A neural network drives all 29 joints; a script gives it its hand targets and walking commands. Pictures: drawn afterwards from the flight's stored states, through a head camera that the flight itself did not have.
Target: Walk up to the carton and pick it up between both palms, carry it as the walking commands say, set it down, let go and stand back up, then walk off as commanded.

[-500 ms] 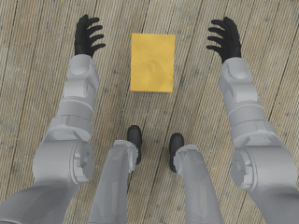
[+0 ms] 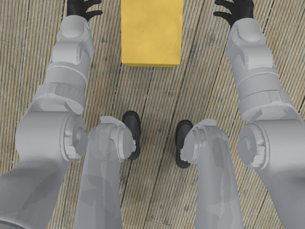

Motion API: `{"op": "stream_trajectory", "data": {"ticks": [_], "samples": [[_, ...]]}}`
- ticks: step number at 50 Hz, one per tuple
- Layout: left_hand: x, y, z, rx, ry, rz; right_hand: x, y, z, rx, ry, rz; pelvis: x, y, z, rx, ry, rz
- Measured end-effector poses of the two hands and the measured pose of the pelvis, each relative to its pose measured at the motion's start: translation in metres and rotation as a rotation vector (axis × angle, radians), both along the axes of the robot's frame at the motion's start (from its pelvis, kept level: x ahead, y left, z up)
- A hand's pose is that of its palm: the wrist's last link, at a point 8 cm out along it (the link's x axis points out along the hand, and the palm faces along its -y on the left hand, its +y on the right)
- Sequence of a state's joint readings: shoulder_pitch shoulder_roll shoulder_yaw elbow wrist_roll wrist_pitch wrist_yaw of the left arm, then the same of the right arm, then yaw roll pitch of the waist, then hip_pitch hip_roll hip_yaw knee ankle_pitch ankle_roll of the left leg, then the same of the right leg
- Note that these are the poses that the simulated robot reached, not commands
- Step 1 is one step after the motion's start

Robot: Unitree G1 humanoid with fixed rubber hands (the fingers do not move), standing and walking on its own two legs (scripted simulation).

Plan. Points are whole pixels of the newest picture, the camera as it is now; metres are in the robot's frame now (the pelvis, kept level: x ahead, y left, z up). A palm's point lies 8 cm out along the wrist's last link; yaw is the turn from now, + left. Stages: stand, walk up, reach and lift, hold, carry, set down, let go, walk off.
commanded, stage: reach and lift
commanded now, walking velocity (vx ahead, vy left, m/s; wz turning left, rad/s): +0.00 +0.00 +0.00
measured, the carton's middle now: (151, 29) +0.56 +0.03 -0.42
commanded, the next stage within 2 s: none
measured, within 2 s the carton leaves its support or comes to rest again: neither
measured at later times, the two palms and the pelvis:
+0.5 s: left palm (95, 38) +0.51 +0.19 -0.30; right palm (216, 37) +0.52 -0.14 -0.28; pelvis -0.02 +0.00 -0.10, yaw +0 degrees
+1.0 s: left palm (98, 29) +0.54 +0.19 -0.35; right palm (211, 33) +0.54 -0.14 -0.34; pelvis -0.01 +0.00 -0.14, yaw +0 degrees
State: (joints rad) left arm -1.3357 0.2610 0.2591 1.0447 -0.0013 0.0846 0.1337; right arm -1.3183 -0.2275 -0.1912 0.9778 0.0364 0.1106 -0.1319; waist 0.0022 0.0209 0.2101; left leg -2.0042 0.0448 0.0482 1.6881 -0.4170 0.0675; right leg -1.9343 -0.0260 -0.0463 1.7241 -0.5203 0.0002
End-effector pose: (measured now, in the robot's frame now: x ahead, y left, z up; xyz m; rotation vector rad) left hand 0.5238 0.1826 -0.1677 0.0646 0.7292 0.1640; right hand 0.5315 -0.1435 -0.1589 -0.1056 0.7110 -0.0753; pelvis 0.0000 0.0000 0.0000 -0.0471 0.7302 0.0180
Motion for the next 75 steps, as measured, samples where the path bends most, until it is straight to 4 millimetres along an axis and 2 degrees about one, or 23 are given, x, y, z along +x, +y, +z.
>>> {"op": "stream_trajectory", "data": {"ticks": [8, 12, 18, 22, 25, 30, 36, 41, 45, 52, 61, 66, 70, 75], "samples": [[0.012, 0.006, -0.058, 0.014, -0.054, 0.009, 0.012, 0.005, -0.056, 0.034, -0.032, -0.047, -0.011, -0.002, -0.035, 0.006, -0.114, 0.000], [0.013, 0.000, -0.083, -0.016, -0.069, 0.005, 0.012, 0.009, -0.082, 0.051, -0.022, -0.055, -0.013, -0.003, -0.054, 0.006, -0.135, 0.002], [0.010, 0.002, -0.088, 0.000, -0.045, -0.002, 0.006, 0.004, -0.091, 0.035, 0.001, -0.070, -0.013, -0.003, -0.076, 0.005, -0.186, 0.007], [-0.011, 0.005, -0.115, 0.001, 0.082, 0.001, -0.008, 0.001, -0.111, 0.058, 0.057, -0.060, -0.015, -0.003, -0.089, 0.004, -0.198, 0.006], [-0.016, 0.005, -0.131, -0.008, 0.088, 0.000, -0.011, 0.001, -0.125, 0.066, 0.058, -0.057, -0.017, -0.003, -0.100, 0.004, -0.199, 0.004], [-0.001, 0.006, -0.147, -0.013, 0.057, -0.003, -0.010, 0.003, -0.153, 0.064, 0.086, -0.056, -0.017, -0.003, -0.119, 0.000, -0.182, 0.002], [0.009, 0.005, -0.171, -0.021, 0.075, -0.019, 0.005, 0.004, -0.168, 0.051, 0.067, -0.047, -0.012, -0.001, -0.135, -0.006, -0.161, 0.000], [0.017, 0.013, -0.176, -0.007, 0.047, -0.014, 0.008, 0.004, -0.178, 0.046, 0.076, -0.047, -0.007, -0.001, -0.140, -0.007, -0.154, 0.000], [0.022, 0.009, -0.173, -0.006, 0.026, -0.033, 0.013, 0.003, -0.175, 0.046, 0.047, -0.043, -0.006, -0.001, -0.142, -0.005, -0.158, 0.000], [0.015, 0.009, -0.179, -0.010, 0.057, -0.026, 0.008, 0.002, -0.179, 0.043, 0.073, -0.041, -0.006, -0.002, -0.143, -0.003, -0.160, 0.000], [0.016, 0.007, -0.178, -0.003, 0.051, -0.046, 0.009, 0.006, -0.178, 0.043, 0.070, -0.013, -0.006, -0.002, -0.143, -0.003, -0.160, 0.001], [0.017, -0.003, -0.178, -0.023, 0.052, -0.083, 0.010, 0.014, -0.179, 0.073, 0.074, 0.007, -0.006, -0.002, -0.143, -0.003, -0.160, 0.001], [0.023, -0.013, -0.173, -0.036, 0.031, -0.100, 0.013, 0.037, -0.177, 0.131, 0.063, 0.039, -0.006, -0.003, -0.143, -0.002, -0.160, 0.001], [0.018, -0.011, -0.177, -0.067, 0.052, -0.063, 0.013, 0.036, -0.177, 0.125, 0.061, 0.031, -0.006, -0.003, -0.143, -0.002, -0.159, 0.002]]}}
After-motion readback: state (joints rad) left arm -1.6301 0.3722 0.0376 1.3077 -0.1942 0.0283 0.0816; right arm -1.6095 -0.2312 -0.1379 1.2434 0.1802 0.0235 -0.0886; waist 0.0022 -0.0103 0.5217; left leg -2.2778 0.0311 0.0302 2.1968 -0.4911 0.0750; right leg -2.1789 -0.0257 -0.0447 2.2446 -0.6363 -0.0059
